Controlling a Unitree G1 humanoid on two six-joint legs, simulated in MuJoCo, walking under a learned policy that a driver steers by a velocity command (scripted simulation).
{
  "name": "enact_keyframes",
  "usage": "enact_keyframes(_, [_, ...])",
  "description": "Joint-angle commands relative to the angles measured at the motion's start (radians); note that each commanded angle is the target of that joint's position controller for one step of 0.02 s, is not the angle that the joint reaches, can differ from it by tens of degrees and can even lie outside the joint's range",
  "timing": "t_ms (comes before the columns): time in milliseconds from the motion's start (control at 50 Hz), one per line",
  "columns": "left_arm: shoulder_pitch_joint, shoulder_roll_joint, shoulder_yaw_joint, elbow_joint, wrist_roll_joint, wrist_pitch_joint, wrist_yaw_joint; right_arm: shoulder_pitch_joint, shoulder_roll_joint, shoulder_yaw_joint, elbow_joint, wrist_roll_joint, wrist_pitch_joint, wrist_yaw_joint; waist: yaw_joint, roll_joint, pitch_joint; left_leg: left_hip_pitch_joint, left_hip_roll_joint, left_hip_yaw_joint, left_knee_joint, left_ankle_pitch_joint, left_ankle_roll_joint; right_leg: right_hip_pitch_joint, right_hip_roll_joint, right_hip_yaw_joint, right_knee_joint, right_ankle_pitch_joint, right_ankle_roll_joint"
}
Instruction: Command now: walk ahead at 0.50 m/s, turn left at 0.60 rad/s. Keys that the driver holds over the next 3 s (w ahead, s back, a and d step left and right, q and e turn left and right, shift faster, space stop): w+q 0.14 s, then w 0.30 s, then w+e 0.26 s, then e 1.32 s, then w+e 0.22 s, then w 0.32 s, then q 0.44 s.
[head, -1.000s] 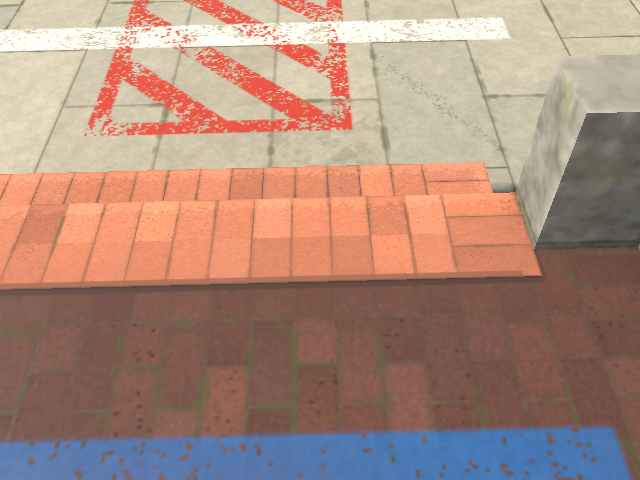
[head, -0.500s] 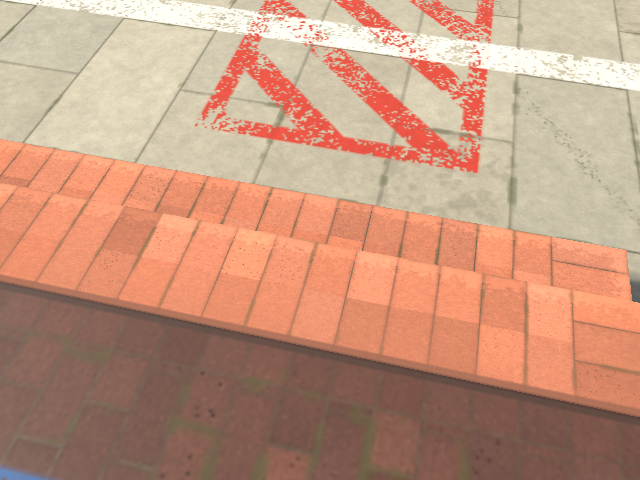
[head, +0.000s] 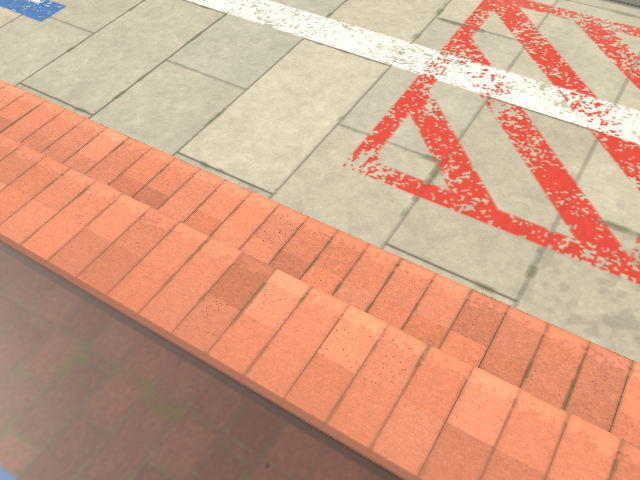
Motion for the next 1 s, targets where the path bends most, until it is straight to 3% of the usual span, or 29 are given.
enact_keyframes(20, [0.034,0.098,0.023,-0.031,-0.005,-0.027,-0.004,-0.012,-0.011,0.003,-0.077,-0.003,0.005,0.017,-0.009,-0.142,-0.008,-0.133,0.055,-0.027,-0.024,0.095,-0.015,0.073,-0.284,0.177,-0.227,0.203,-0.132])
enact_keyframes(120, [0.072,0.117,0.029,-0.006,-0.002,-0.02,-0.002,-0.179,0.023,0.026,-0.139,0.005,-0.005,0.038,0.02,-0.141,0.023,-0.092,0.06,0.046,-0.304,0.27,-0.015,0.084,-0.251,0.014,-0.222,0.259,-0.103])
enact_keyframes(220, [0.161,0.157,0.035,0.04,-0.001,0.002,0.004,-0.275,0.013,0.031,-0.18,-0.008,-0.006,0.037,0.051,-0.143,0.051,0.008,0.017,0.121,-0.498,0.126,0.032,0.177,-0.295,-0.024,-0.176,0.367,-0.095])
enact_keyframes(260, [0.179,0.178,0.036,0.06,-0.001,0.018,0.006,-0.215,0.001,0.023,-0.161,-0.017,-0.013,0.024,0.021,-0.152,0.009,0.124,-0.041,0.146,-0.559,0.035,0.069,0.229,-0.3,-0.053,-0.034,0.659,-0.088])
enact_keyframes(280, [0.177,0.182,0.033,0.066,-0.005,0.026,0.007,-0.095,-0.007,0.015,-0.121,-0.022,-0.024,0.017,-0.036,-0.135,-0.056,0.275,-0.08,0.153,-0.633,0.061,0.09,0.215,-0.282,-0.087,0.125,0.743,-0.075])
enact_keyframes(300, [0.18,0.162,0.023,0.06,-0.007,0.028,0.007,0.072,-0.043,-0.002,-0.061,-0.033,-0.035,0.005,-0.101,-0.093,-0.162,0.522,-0.068,0.109,-0.662,0.082,0.115,0.101,-0.249,-0.11,0.335,0.637,-0.054])
enact_keyframes(320, [0.2,0.073,-0.004,-0.001,-0.028,0.023,-0.005,0.199,-0.147,-0.027,-0.049,-0.047,-0.039,-0.014,-0.134,0.092,-0.321,0.858,0.23,-0.287,-0.694,-0.059,0.202,-0.229,-0.174,-0.126,0.678,0.198,-0.005])
enact_keyframes(340, [0.187,0.1,0.01,-0.026,-0.02,0.023,-0.009,0.218,-0.209,-0.041,-0.046,0.001,-0.027,-0.024,-0.113,0.169,-0.385,0.906,0.404,-0.667,-0.844,0.07,0.279,-0.429,-0.027,-0.013,0.917,-0.351,0.023])
enact_keyframes(360, [0.084,0.148,0.025,-0.042,-0.012,0.028,-0.007,0.179,-0.185,-0.038,-0.037,0.017,-0.022,-0.032,-0.117,0.042,-0.264,0.834,0.36,-0.506,-0.83,0.203,0.265,-0.516,-0.074,0.096,0.959,-0.279,0.015])
enact_keyframes(380, [0.047,0.112,0.013,-0.048,-0.021,0.019,-0.011,0.126,-0.131,-0.024,-0.029,0.019,-0.029,-0.037,-0.083,0.024,-0.149,0.704,0.313,-0.366,-0.837,0.304,0.242,-0.515,-0.104,0.113,0.917,-0.212,0.007])
enact_keyframes(400, [0.061,0.099,0.01,-0.032,-0.018,0.018,-0.014,0.079,-0.083,-0.009,-0.025,0.02,-0.037,-0.037,-0.037,-0.013,-0.086,0.586,0.256,-0.269,-0.869,0.347,0.191,-0.46,-0.136,0.121,0.825,-0.168,0.003])
enact_keyframes(420, [0.088,0.095,0.011,-0.019,-0.001,0.031,-0.017,0.044,-0.052,0.002,-0.02,0.025,-0.045,-0.036,0.003,-0.001,-0.055,0.502,0.215,-0.211,-0.899,0.361,0.16,-0.399,-0.149,0.126,0.767,-0.148,0.009])
enact_keyframes(440, [0.127,0.088,0.01,0.005,0.011,0.047,-0.023,0.02,-0.032,0.008,-0.02,0.024,-0.052,-0.033,0.026,0.005,-0.055,0.453,0.189,-0.17,-0.927,0.359,0.149,-0.345,-0.147,0.125,0.746,-0.127,0.014])
enact_keyframes(480, [0.141,0.074,0.013,0.02,0.008,0.065,-0.036,0.038,-0.035,0.008,-0.005,0.025,-0.07,-0.032,0.038,0.0,-0.053,0.434,0.18,-0.122,-0.973,0.369,0.152,-0.342,-0.132,0.121,0.74,-0.081,0.018])
enact_keyframes(520, [0.076,0.065,0.015,0.007,0.003,0.072,-0.042,0.07,-0.049,0.003,0.018,0.024,-0.079,-0.032,0.026,-0.003,-0.005,0.425,0.181,-0.079,-1.023,0.321,0.148,-0.409,-0.133,0.138,0.705,-0.009,0.022])
enact_keyframes(620, [-0.055,0.064,0.02,-0.026,0.001,0.072,-0.037,0.133,-0.034,0.012,0.056,0.019,-0.093,-0.039,-0.005,-0.011,0.054,0.502,0.186,0.026,-1.042,0.376,0.114,-0.534,-0.089,0.187,0.557,0.154,0.014])
enact_keyframes(700, [-0.168,0.041,0.004,-0.066,0.01,0.069,-0.047,0.174,-0.022,0.023,0.086,0.018,-0.097,-0.054,-0.035,-0.007,0.082,0.573,0.191,0.11,-1.031,0.5,0.085,-0.526,-0.072,0.104,0.401,0.215,-0.009])
enact_keyframes(740, [-0.218,0.02,-0.007,-0.093,0.017,0.062,-0.052,0.194,-0.021,0.028,0.105,0.019,-0.088,-0.067,-0.045,-0.016,0.101,0.613,0.189,0.164,-0.962,0.708,0.068,-0.493,-0.053,0.039,0.3,0.198,-0.026])
enact_keyframes(780, [-0.185,0.02,-0.009,-0.095,0.021,0.053,-0.048,0.201,-0.042,0.028,0.118,0.02,-0.081,-0.08,-0.029,0.009,0.059,0.645,0.184,0.198,-0.829,1.005,0.038,-0.387,0.007,-0.023,0.245,0.143,-0.052])
enact_keyframes(800, [-0.117,0.031,-0.004,-0.078,0.024,0.051,-0.044,0.187,-0.06,0.023,0.116,0.02,-0.078,-0.088,-0.004,0.033,0.013,0.65,0.183,0.207,-0.728,1.134,0.024,-0.31,0.045,-0.042,0.244,0.096,-0.067])
enact_keyframes(820, [-0.007,0.053,0.005,-0.049,0.025,0.046,-0.04,0.16,-0.081,0.017,0.108,0.017,-0.071,-0.093,0.042,0.05,-0.047,0.631,0.181,0.211,-0.579,1.184,0.015,-0.199,0.076,-0.038,0.232,0.07,-0.089])
enact_keyframes(840, [0.125,0.083,0.019,-0.011,0.031,0.033,-0.033,0.127,-0.094,0.012,0.094,0.023,-0.066,-0.093,0.101,0.044,-0.117,0.573,0.167,0.214,-0.377,1.061,0.006,-0.043,0.084,0.002,0.145,0.141,-0.116])
enact_keyframes(860, [0.227,0.152,0.043,0.01,0.037,0.021,-0.022,0.089,-0.097,0.01,0.064,0.041,-0.069,-0.09,0.164,-0.037,-0.19,0.405,0.084,0.239,-0.063,0.685,-0.023,0.159,-0.024,0.128,0.076,0.479,-0.173])
enact_keyframes(880, [0.176,0.274,0.074,-0.017,0.017,0.031,-0.01,0.198,0.021,0.031,0.014,0.056,-0.072,-0.083,0.049,-0.317,-0.339,0.019,-0.112,0.203,0.367,-0.328,-0.077,0.521,-0.374,0.557,0.201,1.248,-0.341])
enact_keyframes(900, [0.22,0.284,0.084,-0.028,-0.041,0.039,-0.013,0.21,-0.04,0.024,0.015,0.033,-0.063,-0.08,0.097,-0.138,-0.51,-0.03,-0.085,-0.014,0.448,-0.261,-0.077,0.56,-0.422,0.642,0.15,1.319,-0.437])
enact_keyframes(920, [0.119,0.24,0.078,-0.051,-0.041,0.053,-0.001,0.139,-0.036,0.027,-0.001,0.036,-0.06,-0.08,0.079,-0.099,-0.384,-0.072,-0.029,-0.033,0.43,-0.176,-0.077,0.433,-0.389,0.569,0.093,1.069,-0.416])
enact_keyframes(940, [0.054,0.159,0.054,-0.056,-0.038,0.069,0.006,0.086,-0.042,0.027,-0.015,0.026,-0.057,-0.079,0.049,-0.047,-0.207,-0.086,0.008,-0.015,0.333,-0.14,-0.077,0.24,-0.325,0.496,0.031,0.863,-0.358])
enact_keyframes(960, [0.021,0.115,0.039,-0.057,-0.033,0.076,0.01,0.045,-0.044,0.023,-0.03,0.012,-0.043,-0.078,0.018,-0.026,-0.124,-0.074,0.032,-0.023,0.243,-0.131,-0.083,0.122,-0.26,0.453,-0.011,0.739,-0.307])
enact_keyframes(1000, [-0.001,0.109,0.033,-0.064,-0.016,0.079,0.01,0.081,-0.024,0.024,-0.032,-0.001,0.009,-0.073,-0.026,-0.046,-0.087,0.026,0.029,-0.009,0.128,-0.118,-0.097,-0.05,-0.196,0.379,-0.051,0.677,-0.265])
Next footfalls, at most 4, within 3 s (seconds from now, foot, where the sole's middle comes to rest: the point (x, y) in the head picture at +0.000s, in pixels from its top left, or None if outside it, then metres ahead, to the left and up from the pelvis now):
0.30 left None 0.28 0.14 -0.78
0.86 right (337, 425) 0.60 0.02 -0.78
1.44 left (255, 419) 0.62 0.20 -0.78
1.92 right None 0.47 0.05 -0.78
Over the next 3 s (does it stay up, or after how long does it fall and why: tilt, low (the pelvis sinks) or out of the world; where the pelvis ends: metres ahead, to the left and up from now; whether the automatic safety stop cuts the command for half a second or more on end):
stays up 0.65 -0.04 -0.01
